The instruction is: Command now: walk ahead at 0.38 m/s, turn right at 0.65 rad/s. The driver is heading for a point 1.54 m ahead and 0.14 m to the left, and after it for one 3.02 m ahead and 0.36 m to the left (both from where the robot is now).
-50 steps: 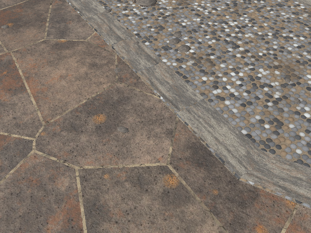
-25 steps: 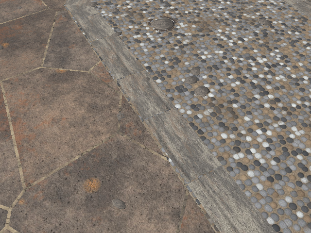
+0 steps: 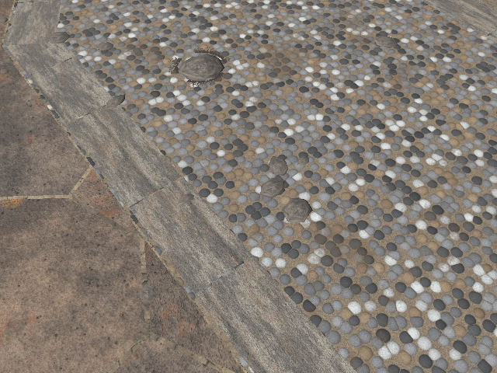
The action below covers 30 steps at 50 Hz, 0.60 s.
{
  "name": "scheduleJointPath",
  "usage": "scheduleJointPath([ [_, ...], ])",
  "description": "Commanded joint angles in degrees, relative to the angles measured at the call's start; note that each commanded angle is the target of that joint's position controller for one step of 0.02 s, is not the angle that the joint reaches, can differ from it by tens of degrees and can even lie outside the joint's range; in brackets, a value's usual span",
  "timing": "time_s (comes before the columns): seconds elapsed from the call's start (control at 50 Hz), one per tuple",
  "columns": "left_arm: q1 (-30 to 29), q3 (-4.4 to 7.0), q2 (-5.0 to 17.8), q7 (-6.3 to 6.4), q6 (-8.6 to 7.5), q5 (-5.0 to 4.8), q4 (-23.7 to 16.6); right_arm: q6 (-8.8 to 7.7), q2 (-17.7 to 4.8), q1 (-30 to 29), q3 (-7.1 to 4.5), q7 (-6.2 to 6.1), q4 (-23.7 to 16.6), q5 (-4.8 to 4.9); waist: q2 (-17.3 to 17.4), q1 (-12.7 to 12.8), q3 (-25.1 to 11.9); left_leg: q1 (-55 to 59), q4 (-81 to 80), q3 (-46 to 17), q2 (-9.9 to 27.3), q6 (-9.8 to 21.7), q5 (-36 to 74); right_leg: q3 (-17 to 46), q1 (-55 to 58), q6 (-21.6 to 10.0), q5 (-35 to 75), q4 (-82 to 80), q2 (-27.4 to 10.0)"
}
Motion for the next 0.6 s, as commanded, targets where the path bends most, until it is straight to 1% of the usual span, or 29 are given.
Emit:
scheduleJointPath([
  [0.02,6.23,-0.32,0.29,-1.08,0.1,0.49,-0.39,-1.6,-7.15,-7.17,-1.17,-1.23,-5.98,1.03,6.0,4.52,-4.28,-11.18,2.46,2.94,10.43,0.11,49.0,-6.87,20.68,-0.84,11.82,-10.08,4.84],
  [0.06,11.72,0.77,2.98,-0.96,0.31,2.03,0.76,-0.81,-8.86,-6.93,-1.82,-2.31,-6.52,1.41,7.36,6.46,-7.64,-8.66,12.93,2.48,12.61,-1.54,56.56,-7.16,26.69,-3.03,7.46,-10.4,7.63],
  [0.08,17.05,1.64,4.7,-0.7,0.15,2.64,1.94,-0.02,-9.55,-7.41,-2.07,-2.68,-6.78,1.17,7.94,8.75,-9.85,-9.0,21.56,1.42,13.75,-1.78,55.84,-4.78,31.56,-4.68,4.81,-11.4,7.98],
  [0.1,23.22,2.59,6.21,-0.14,-0.39,2.89,3.93,0.91,-9.94,-9.16,-2.32,-2.77,-7.41,1.09,6.39,11.99,-11.58,-9.34,34.3,0.88,12.85,-2.31,46.69,-2.12,35.79,-6.26,7.51,-17.15,7.37],
  [0.12,22.26,3.65,9.63,0.8,-1.03,1.92,4.4,2.01,-7.65,-6.48,-2.22,-2.45,-7.27,0.66,-3.42,9.99,-10.96,-14.34,54.46,2.68,4.6,-3.69,7.42,4.39,38.64,-8.44,34.04,-19.68,0.59],
  [0.14,18.57,4.27,13.7,1.17,-0.71,1.49,2.36,3.19,-2.66,5.22,-1.14,-2.66,-8.16,0.32,-10.87,1.63,-16.23,-27.61,72.56,-3.28,-0.59,-5.26,-23.22,23.77,49.55,-16.33,81.96,-10.26,-14.76],
  [0.16,17.6,4.61,13.62,1.44,-0.18,-0.76,0.03,4.02,-3.62,8.11,-0.66,-2.76,-8.66,-0.08,-7.3,3.02,-28.38,-30.93,75.14,-12.61,0.79,-5.38,-16.95,32.91,53.59,-22.82,71.11,-17.42,-20.93],
  [0.18,11.53,3.85,9.52,2.25,0.8,-1.36,-2.26,4.89,-5.52,4.23,-0.87,-2.83,-8.53,-0.8,0.9,2.24,-23.44,-31.64,73.1,-12.87,3.42,-5.44,-11.45,31.89,45.33,-22.31,46.53,-21.94,-18.96],
  [0.2,8.95,2.66,5.85,2.68,1.49,-1.3,-2.37,5.43,-6.73,-0.75,-1.34,-2.6,-9.27,-1.78,4.97,1.53,-16.05,-31.71,67.92,-12.59,4.97,-5.37,-10.07,29.07,36.23,-19.44,30.29,-25.4,-15.61],
  [0.22,8.21,2.04,4.21,2.99,1.67,-0.88,-1.77,6.13,-6.29,-3.5,-1.38,-2.43,-9.96,-2.25,6.09,0.61,-12.1,-30.53,63.2,-13.14,6.09,-5.27,-9.78,26.09,30.5,-16.96,23.97,-27.54,-12.82],
  [0.24,9.52,1.93,4.07,3.18,1.6,-0.75,-1.0,7.42,-5.82,-3.96,-1.37,-2.34,-10.04,-2.33,4.58,0.61,-10.13,-27.0,58.73,-13.14,6.71,-5.05,-8.9,22.71,25.65,-14.87,23.66,-28.79,-11.09],
  [0.26,10.43,1.9,4.35,3.13,1.53,-0.21,-0.2,8.42,-5.03,-3.89,-1.24,-2.27,-9.94,-1.86,3.69,0.44,-9.97,-24.53,55.92,-12.79,6.55,-4.87,-8.14,20.38,23.37,-13.42,23.32,-29.73,-9.72],
  [0.28,10.69,2.09,5.02,2.94,1.31,0.23,0.17,8.87,-3.99,-3.62,-1.01,-2.24,-9.71,-1.43,3.09,0.32,-10.44,-23.06,53.8,-12.37,6.15,-4.76,-7.17,18.51,22.66,-12.39,24.18,-29.96,-8.57],
  [0.3,10.31,2.2,5.44,2.76,1.11,0.53,0.13,9.05,-3.39,-3.4,-0.92,-2.2,-9.42,-1.14,2.64,0.13,-11.7,-22.39,51.8,-12.35,5.9,-4.62,-6.24,17.06,23.3,-11.43,24.07,-29.96,-7.79],
  [0.32,9.9,2.2,5.51,2.64,1.04,0.61,0.1,9.22,-3.16,-3.71,-0.96,-2.17,-9.34,-1.0,1.78,0.13,-12.25,-22.6,49.55,-12.28,5.77,-4.64,-5.37,15.9,24.1,-10.49,23.04,-30.09,-7.13],
  [0.36,9.31,2.13,5.19,2.56,1.35,0.51,0.18,9.59,-3.27,-5.24,-1.16,-2.18,-9.33,-1.03,-0.33,0.63,-12.18,-23.52,44.59,-12.27,5.81,-4.88,-3.68,14.77,25.43,-8.44,15.12,-31.18,-5.9],
  [0.42,9.11,2.11,4.82,2.66,2.4,0.52,0.5,10.16,-3.4,-8.0,-1.33,-2.18,-9.41,-1.03,-3.19,2.15,-10.37,-23.57,37.29,-12.07,5.71,-5.24,-3.31,15.92,25.58,-6.93,-4.85,-34.36,-5.05],
  [0.44,9.03,2.15,4.86,2.7,2.74,0.62,0.65,10.25,-3.31,-8.61,-1.32,-2.21,-9.41,-0.94,-4.06,2.56,-9.56,-23.05,34.94,-11.89,5.48,-5.17,-3.83,16.66,25.21,-6.99,-10.8,-35.34,-5.08],
  [0.48,8.68,2.23,4.97,2.76,3.32,0.91,1.0,10.19,-3.27,-8.72,-1.32,-2.35,-9.06,-0.68,-5.22,2.94,-8.15,-21.29,30.69,-11.29,4.57,-4.76,-5.75,18.01,24.3,-7.47,-18.15,-36.39,-5.37],
  [0.54,8.72,2.21,4.77,2.96,3.95,1.07,1.81,9.7,-2.91,-6.96,-1.18,-2.73,-7.9,-0.35,-5.19,3.16,-7.04,-17.8,24.15,-10.27,3.05,-3.51,-8.64,19.85,23.84,-8.22,-21.22,-36.18,-6.43],
  [0.56,8.76,2.19,4.7,3.1,4.12,0.96,2.15,9.47,-2.59,-5.75,-1.07,-2.87,-7.3,-0.23,-4.98,2.97,-6.87,-16.15,20.81,-9.93,2.62,-2.88,-8.51,20.32,23.81,-8.14,-21.25,-35.81,-6.66],
  [0.58,8.54,2.15,4.63,3.3,4.33,0.68,2.51,9.19,-1.99,-3.86,-0.92,-2.99,-6.4,-0.18,-4.4,2.2,-6.61,-13.48,15.5,-9.39,2.2,-2.1,-6.56,20.29,23.27,-7.56,-21.39,-35.08,-6.44],
  [0.6,8.39,2.07,4.44,3.56,4.56,0.23,2.88,8.81,-1.34,-1.5,-0.74,-3.11,-5.29,-0.24,-3.58,1.11,-6.05,-9.6,7.55,-8.97,1.91,-1.06,-2.51,19.86,21.68,-6.23,-22.1,-34.09,-5.72],
])
Velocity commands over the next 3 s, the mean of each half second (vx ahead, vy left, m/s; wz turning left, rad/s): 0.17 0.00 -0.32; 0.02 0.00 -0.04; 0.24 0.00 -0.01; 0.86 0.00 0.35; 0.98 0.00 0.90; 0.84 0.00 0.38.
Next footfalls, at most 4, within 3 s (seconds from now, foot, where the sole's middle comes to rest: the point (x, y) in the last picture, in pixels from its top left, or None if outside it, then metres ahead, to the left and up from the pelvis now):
0.12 right None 0.30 -0.05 -0.78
0.64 left None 0.23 0.14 -0.78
1.60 right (320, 366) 0.46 -0.17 -0.78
2.10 left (276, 225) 0.89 -0.08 -0.78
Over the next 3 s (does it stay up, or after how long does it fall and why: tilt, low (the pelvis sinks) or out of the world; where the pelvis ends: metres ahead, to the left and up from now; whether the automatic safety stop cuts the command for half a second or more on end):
stays up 1.47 0.15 -0.02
